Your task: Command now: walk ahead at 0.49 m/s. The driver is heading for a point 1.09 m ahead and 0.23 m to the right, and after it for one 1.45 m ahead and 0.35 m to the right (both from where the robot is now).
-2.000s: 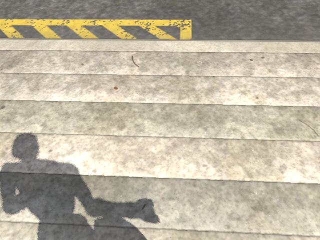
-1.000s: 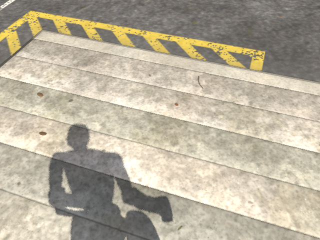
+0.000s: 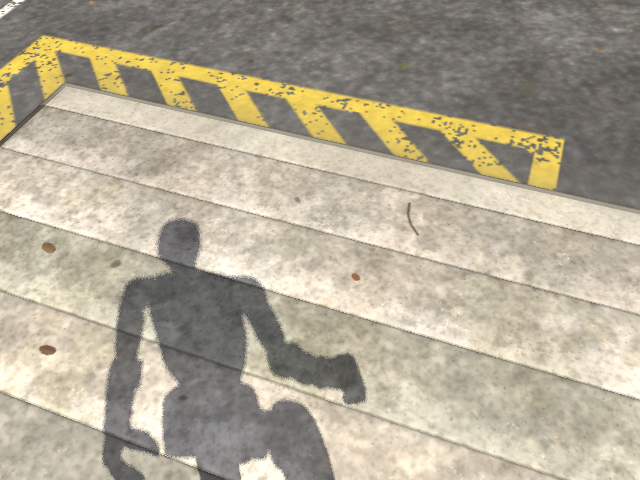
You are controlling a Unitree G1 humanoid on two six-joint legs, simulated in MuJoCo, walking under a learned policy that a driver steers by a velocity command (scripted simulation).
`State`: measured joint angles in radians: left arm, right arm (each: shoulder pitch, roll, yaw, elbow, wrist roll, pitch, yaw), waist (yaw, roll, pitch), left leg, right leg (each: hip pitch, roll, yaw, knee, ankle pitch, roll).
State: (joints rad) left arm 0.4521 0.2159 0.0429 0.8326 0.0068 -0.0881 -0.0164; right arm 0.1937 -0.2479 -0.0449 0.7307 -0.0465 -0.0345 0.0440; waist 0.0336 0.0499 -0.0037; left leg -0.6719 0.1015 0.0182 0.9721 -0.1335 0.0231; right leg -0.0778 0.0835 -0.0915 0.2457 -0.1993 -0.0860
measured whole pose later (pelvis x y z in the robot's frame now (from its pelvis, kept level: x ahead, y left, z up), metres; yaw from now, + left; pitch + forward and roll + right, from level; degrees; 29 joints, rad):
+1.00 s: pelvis +0.58 -0.01 +0.00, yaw +0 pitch -1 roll +0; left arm 0.34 0.22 0.05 0.95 0.01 -0.08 -0.01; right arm 0.25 -0.24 -0.05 0.91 -0.03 -0.05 0.02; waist 0.00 0.04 0.04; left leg -0.53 0.08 -0.01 1.07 -0.24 0.06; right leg -0.15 0.06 -0.10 0.33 -0.17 -0.09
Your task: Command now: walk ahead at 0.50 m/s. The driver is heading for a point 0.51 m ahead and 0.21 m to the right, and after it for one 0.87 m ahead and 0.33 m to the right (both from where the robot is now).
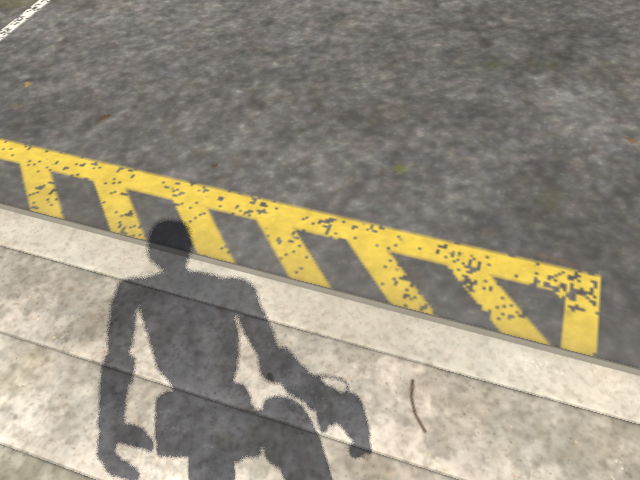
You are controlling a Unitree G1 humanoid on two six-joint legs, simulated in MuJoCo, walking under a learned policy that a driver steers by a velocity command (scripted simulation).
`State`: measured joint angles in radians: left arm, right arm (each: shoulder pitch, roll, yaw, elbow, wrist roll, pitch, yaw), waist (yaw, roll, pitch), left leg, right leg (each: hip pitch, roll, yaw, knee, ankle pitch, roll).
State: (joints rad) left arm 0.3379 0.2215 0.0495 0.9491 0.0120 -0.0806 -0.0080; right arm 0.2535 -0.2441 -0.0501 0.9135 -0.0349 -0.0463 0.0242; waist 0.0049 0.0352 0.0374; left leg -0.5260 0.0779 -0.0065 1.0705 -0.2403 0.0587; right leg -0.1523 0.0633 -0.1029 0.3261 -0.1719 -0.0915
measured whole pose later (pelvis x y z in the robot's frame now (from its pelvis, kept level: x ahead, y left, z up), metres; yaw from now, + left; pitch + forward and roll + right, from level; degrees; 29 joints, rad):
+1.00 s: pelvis +0.50 -0.06 -0.01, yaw -27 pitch +0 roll +1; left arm 0.16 0.26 0.08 0.85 0.00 -0.01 0.00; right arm 0.23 -0.23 -0.05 0.87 -0.02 -0.05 -0.02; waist -0.01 0.01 0.11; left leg -0.44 0.08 0.03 1.25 -0.41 -0.03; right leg -0.34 0.10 -0.06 0.49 -0.17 -0.13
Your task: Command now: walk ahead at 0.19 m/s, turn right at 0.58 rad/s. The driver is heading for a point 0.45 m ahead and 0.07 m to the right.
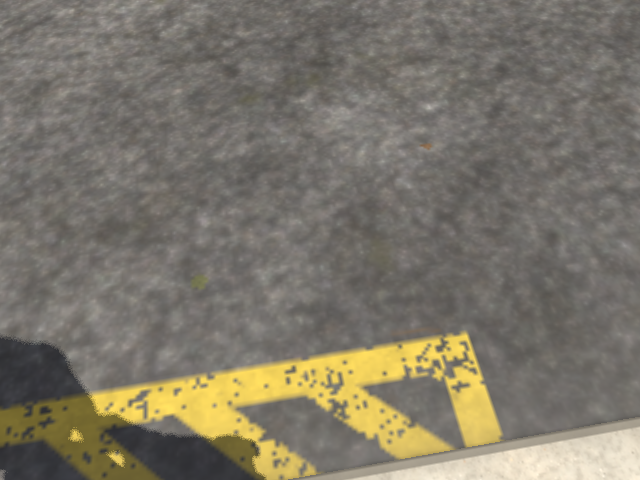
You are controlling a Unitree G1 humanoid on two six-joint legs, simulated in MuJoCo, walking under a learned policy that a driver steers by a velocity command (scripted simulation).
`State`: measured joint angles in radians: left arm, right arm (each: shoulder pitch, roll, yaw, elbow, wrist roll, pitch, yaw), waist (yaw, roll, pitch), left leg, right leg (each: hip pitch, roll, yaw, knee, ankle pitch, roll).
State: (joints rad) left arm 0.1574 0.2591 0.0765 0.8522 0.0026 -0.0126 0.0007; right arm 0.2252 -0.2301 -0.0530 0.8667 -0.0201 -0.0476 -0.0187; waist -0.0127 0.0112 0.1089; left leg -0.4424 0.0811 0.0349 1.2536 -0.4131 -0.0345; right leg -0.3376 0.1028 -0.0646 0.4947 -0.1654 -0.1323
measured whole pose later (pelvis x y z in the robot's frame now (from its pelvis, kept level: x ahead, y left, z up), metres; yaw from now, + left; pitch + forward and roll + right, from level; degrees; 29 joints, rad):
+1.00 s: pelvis +0.10 +0.04 +0.01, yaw -25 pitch -1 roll +0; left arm 0.17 0.23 0.00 0.86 0.02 0.03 0.01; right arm 0.26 -0.28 -0.02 0.83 -0.01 0.04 -0.01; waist -0.04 0.04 0.05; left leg -0.23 0.01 0.01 0.51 -0.33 0.01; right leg -0.15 0.05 0.05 0.42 -0.24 -0.04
